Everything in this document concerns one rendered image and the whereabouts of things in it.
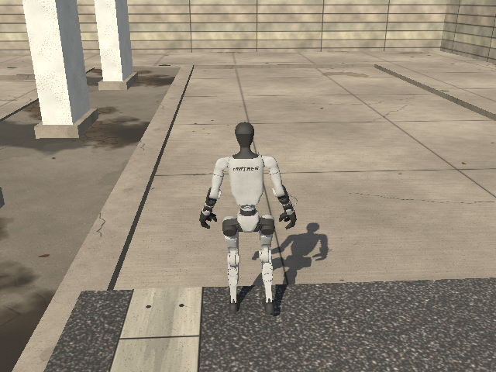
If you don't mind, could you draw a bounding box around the left robot upper arm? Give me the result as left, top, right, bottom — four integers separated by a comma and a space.
209, 157, 229, 200

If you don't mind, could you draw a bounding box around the robot left hand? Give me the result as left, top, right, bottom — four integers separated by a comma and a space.
199, 211, 217, 229

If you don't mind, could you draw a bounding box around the robot right foot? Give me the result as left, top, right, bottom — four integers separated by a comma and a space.
262, 298, 274, 313

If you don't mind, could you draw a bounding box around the robot foot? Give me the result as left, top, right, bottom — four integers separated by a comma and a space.
262, 298, 274, 313
229, 294, 240, 314

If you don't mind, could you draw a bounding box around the robot left forearm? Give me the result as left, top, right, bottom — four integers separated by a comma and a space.
202, 188, 217, 215

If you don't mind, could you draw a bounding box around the right robot upper arm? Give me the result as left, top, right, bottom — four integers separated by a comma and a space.
262, 155, 285, 198

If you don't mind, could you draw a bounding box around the robot right hand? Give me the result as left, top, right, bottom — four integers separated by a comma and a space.
279, 211, 297, 229

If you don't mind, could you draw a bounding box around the robot left foot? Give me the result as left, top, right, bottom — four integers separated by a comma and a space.
229, 294, 240, 314

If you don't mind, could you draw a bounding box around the robot right forearm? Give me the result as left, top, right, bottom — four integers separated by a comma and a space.
278, 185, 294, 215

